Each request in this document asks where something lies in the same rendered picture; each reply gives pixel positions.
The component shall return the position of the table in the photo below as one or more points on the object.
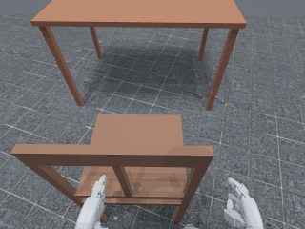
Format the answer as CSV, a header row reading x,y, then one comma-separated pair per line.
x,y
195,14

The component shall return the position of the chair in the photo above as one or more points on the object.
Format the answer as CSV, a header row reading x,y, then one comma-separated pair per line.
x,y
143,157

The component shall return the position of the left robot hand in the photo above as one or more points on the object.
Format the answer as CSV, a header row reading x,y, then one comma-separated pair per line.
x,y
93,207

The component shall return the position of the right robot hand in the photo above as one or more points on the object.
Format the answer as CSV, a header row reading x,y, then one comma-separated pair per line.
x,y
246,213

